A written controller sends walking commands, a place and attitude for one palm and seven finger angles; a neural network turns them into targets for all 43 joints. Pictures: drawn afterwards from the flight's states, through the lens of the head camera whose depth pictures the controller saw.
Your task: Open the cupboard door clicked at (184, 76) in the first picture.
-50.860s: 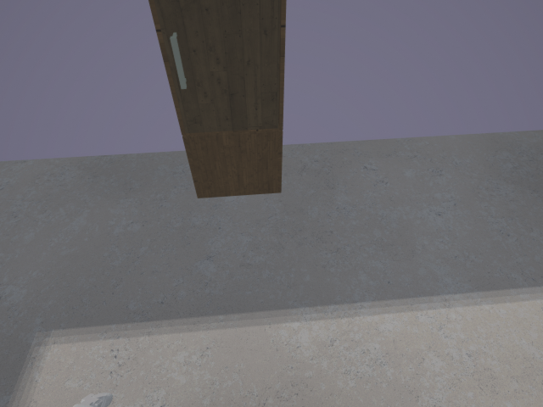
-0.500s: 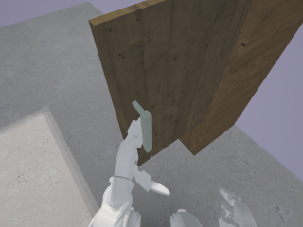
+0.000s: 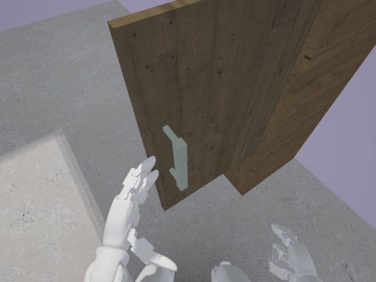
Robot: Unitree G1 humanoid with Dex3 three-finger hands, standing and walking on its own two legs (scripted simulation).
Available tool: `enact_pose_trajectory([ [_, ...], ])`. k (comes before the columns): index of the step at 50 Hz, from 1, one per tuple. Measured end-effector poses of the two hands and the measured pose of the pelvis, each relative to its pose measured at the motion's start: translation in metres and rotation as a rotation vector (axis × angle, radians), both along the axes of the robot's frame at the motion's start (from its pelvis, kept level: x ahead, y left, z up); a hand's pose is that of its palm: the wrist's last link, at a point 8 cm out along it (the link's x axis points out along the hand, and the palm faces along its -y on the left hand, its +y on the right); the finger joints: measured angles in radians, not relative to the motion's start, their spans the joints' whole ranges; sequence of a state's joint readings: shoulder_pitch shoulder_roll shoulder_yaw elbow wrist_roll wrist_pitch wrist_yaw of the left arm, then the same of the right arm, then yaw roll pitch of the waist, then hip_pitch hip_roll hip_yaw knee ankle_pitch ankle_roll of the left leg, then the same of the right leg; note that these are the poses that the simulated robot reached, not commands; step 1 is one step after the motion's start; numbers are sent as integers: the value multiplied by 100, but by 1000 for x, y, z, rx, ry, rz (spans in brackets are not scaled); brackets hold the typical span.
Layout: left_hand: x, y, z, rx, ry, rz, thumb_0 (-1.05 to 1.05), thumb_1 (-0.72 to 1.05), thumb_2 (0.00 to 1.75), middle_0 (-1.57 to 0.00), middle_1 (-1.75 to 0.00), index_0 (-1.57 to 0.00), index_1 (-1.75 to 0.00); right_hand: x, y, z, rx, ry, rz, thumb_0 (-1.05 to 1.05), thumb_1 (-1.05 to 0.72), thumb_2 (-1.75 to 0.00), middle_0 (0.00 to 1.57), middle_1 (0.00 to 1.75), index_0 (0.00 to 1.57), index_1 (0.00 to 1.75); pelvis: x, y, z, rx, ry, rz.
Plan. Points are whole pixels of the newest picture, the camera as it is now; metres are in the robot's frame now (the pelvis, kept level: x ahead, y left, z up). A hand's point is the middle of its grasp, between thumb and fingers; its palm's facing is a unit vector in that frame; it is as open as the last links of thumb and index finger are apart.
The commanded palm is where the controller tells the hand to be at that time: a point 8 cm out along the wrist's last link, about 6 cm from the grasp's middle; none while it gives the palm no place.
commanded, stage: slide the hand sideways off the handle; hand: left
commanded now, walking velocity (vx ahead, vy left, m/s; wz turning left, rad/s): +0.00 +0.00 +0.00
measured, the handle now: (176, 161) +0.35 +0.04 +0.06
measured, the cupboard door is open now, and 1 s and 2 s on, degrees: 89 89 89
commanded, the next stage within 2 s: draw the hand back to the body in 0.32 s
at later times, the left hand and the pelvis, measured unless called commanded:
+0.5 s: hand (131, 225) +0.22 +0.12 +0.05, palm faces -0.13 -0.99 -0.01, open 16.4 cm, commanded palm +0.20 +0.18 +0.07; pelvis +0.00 +0.00 -0.01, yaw +0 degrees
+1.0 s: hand (62, 224) +0.20 +0.19 +0.14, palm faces -0.01 -0.99 -0.16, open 15.9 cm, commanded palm +0.17 +0.25 +0.16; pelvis +0.02 +0.03 +0.04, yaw +0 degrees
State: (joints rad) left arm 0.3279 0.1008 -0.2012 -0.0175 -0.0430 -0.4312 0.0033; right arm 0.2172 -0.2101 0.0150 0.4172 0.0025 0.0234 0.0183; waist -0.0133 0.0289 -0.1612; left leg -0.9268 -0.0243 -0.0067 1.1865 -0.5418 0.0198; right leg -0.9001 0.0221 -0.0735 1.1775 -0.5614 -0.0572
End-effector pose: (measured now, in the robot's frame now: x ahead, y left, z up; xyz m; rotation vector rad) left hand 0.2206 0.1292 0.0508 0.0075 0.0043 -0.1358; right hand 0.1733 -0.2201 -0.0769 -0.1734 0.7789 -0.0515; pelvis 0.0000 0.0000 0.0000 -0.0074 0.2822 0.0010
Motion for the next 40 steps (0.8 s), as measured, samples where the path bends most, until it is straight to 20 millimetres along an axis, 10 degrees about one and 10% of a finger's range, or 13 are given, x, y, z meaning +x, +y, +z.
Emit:
enact_pose_trajectory([
  [24, -14, 41, 1, 3, 19, 9, -1, -50, 30, -15, -30, -15, -30, -5, -3, -2, -41, -27, -31, 2, -91, -90, 20, 30, 20, 30, 0, 3, -7, -20, 18, 7],
  [40, -30, 86, 62, 37, 3, 34, -1, -50, 30, -15, -30, -15, -30, 2, 13, 46, -37, -103, -52, 2, -91, -90, 20, 30, 20, 30, 10, 18, 26, -35, -73, 11],
])
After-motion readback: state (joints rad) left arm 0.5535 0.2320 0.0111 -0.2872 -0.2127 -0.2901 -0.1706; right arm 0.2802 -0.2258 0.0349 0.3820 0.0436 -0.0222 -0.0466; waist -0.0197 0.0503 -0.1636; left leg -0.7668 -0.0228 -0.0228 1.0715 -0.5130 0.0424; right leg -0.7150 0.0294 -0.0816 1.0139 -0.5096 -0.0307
